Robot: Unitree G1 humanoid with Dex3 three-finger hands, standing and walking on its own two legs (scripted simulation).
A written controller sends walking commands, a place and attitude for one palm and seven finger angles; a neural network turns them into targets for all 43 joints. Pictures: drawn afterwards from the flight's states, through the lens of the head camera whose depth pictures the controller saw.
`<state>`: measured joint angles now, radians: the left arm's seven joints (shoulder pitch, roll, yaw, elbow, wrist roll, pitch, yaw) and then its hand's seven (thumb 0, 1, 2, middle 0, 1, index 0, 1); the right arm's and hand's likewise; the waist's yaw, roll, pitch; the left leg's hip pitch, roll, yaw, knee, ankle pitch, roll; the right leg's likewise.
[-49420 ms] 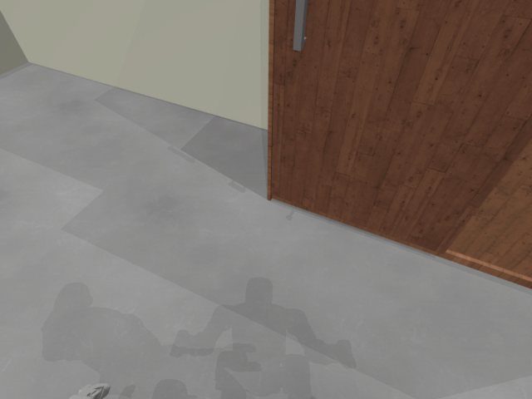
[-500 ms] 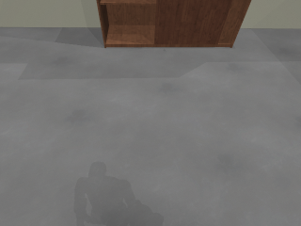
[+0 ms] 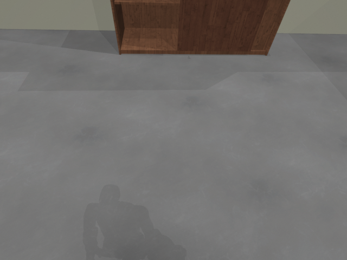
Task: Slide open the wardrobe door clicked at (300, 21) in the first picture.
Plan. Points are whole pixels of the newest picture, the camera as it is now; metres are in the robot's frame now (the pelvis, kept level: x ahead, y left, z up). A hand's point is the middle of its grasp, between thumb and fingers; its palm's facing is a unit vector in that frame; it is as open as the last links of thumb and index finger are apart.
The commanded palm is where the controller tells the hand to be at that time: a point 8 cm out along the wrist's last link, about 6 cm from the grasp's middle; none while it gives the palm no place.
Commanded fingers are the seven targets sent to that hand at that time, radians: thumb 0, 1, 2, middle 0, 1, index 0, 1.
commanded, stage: look to check the result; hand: left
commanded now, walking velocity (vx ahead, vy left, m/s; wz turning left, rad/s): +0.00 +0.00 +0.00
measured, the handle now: out of the picture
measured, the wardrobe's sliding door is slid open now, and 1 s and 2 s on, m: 0.61 0.61 0.61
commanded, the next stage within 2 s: stand and wait in 1.54 s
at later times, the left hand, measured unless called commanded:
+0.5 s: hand out of the picture +0.00 +0.18 -0.18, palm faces +0.00 -0.98 -0.18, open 7.4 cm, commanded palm none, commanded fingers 0.00 0.90 0.90 -0.20 -0.30 -0.20 -0.30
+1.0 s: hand out of the picture +0.02 +0.20 -0.18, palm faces -0.01 -0.97 -0.22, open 7.4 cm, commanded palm none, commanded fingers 0.00 0.90 0.90 -0.20 -0.30 -0.20 -0.30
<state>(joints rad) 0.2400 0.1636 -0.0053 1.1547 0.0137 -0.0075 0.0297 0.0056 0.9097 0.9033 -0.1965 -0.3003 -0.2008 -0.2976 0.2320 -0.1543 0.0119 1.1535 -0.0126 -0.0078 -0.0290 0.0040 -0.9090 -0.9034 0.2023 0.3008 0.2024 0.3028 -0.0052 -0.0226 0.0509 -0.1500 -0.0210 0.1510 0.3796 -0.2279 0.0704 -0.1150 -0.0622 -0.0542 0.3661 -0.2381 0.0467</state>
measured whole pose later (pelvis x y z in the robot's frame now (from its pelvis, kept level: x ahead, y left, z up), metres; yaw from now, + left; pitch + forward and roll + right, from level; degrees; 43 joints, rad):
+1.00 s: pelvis +0.00 +0.00 +0.00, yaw +0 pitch -1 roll +0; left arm 0.19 0.23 0.00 1.15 0.02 -0.01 0.02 0.01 0.91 0.90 -0.20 -0.30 -0.20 -0.30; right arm 0.18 -0.21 0.00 1.14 -0.01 -0.01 -0.02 0.00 -0.90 -0.90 0.20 0.30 0.20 0.30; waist 0.00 -0.02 0.07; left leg -0.13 -0.03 0.14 0.35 -0.21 0.07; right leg -0.10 -0.07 -0.06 0.34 -0.23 0.05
